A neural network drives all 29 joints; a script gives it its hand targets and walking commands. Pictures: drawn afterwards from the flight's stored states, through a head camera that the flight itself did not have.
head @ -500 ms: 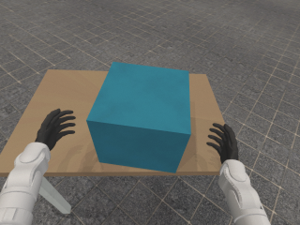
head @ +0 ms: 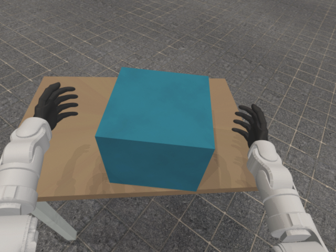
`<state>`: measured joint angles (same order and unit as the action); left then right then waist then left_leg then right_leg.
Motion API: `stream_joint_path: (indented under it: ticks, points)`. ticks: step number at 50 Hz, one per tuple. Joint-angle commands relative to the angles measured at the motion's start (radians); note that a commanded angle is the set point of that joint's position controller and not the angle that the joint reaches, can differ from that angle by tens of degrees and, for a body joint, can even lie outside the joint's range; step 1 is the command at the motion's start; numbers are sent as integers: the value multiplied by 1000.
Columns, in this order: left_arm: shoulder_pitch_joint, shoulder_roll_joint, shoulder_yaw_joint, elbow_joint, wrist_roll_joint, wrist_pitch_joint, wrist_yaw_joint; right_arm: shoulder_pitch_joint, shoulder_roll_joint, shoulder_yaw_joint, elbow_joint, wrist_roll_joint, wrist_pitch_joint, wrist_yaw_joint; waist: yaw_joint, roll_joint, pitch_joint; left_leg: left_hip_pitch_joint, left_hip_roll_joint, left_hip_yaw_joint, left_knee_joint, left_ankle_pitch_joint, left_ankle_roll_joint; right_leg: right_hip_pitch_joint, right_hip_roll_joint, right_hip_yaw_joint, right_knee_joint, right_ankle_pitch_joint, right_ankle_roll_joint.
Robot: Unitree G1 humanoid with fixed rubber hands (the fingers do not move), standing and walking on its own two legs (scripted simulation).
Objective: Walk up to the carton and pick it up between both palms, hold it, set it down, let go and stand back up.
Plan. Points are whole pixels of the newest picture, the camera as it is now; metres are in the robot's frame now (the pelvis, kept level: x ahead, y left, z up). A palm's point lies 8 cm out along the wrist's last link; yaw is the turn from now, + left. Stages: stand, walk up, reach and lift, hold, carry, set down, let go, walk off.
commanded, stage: reach and lift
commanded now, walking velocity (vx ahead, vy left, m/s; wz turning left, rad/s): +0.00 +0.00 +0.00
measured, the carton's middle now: (159, 129) +0.45 +0.00 +0.00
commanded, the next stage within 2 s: none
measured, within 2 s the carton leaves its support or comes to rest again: neither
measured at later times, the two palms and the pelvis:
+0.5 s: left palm (54, 85) +0.44 +0.24 +0.17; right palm (262, 110) +0.38 -0.24 +0.15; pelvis -0.01 +0.00 +0.00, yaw +1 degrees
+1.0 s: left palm (65, 75) +0.47 +0.22 +0.17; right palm (261, 98) +0.41 -0.24 +0.15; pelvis +0.00 -0.01 -0.01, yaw +2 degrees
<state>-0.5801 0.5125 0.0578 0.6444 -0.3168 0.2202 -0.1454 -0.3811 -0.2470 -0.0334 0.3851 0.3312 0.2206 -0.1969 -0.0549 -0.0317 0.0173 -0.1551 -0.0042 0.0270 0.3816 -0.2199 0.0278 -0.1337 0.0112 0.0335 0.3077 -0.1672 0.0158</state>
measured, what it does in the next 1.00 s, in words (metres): stands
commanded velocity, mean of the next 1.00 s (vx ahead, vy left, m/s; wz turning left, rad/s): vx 0.00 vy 0.00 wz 0.00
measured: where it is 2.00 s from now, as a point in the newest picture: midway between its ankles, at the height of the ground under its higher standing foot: outside the picture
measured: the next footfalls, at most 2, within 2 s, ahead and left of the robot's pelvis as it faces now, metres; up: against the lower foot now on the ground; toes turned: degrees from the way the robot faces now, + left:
none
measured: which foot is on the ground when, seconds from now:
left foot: down 0.00-1.00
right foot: down 0.00-1.00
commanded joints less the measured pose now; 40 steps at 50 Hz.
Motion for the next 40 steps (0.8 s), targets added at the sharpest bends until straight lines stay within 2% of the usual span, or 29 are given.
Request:
stream_joint_path:
  ticks: [1, 10, 19, 31, 40]
  points:
    - [-457, 192, 47, -119, 11, -16, 13, -404, -173, -53, -77, 17, -25, 25, -12, 125, -388, 174, 19, -16, 8, 417, -63, 73, 23, -30, 2, 275, -38]
    - [-630, 202, 0, -15, -8, -15, 31, -590, -215, -72, 25, 7, -26, 50, -34, 108, -458, 167, 17, -24, 19, 374, -57, 30, 27, -50, 5, 267, -34]
    - [-810, 230, -68, 215, -46, -67, 28, -776, -210, -36, 172, 5, -32, 51, -52, 68, -511, 85, 2, -27, 21, 306, -26, 38, 11, -48, 32, 312, -18]
    - [-1048, 235, -208, 497, -99, -156, 18, -1001, -222, 4, 405, 32, -58, 46, -105, 119, -589, 68, 2, -43, 45, 290, -32, -66, 1, -70, 45, 317, -25]
    - [-1103, 220, -262, 643, -120, -211, 13, -1070, -221, 53, 532, 73, -99, 47, -121, 129, -662, 87, 3, -53, 92, 394, -42, -114, 5, -88, 67, 408, -16]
